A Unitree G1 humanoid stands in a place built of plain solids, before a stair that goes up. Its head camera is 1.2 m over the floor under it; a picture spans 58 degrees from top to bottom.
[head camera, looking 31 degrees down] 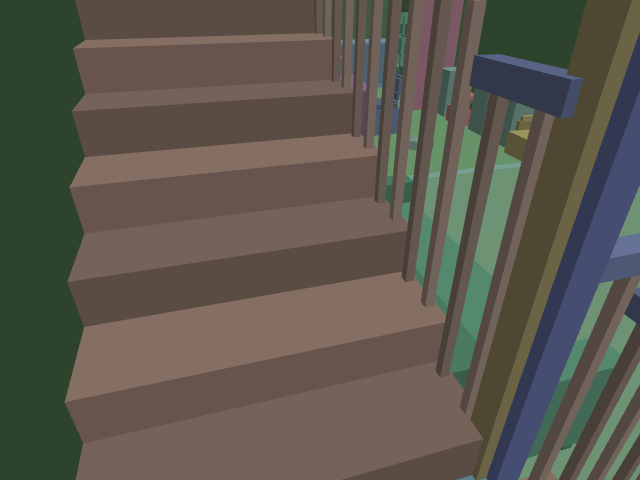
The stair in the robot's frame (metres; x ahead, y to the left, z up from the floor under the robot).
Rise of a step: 0.16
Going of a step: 0.28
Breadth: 1.05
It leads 16 degrees to the left of straight ahead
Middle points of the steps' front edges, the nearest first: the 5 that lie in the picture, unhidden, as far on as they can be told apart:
0.84 0.11 0.33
1.10 0.19 0.49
1.37 0.26 0.66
1.63 0.34 0.82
1.89 0.42 0.98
